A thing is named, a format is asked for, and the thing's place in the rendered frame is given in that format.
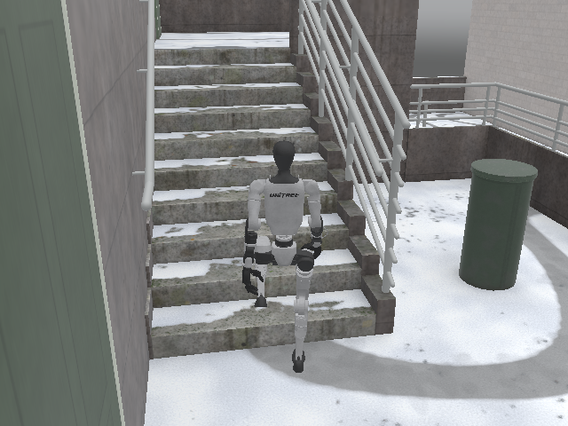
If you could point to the stairs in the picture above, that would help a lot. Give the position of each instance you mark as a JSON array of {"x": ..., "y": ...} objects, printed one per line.
[{"x": 217, "y": 115}]

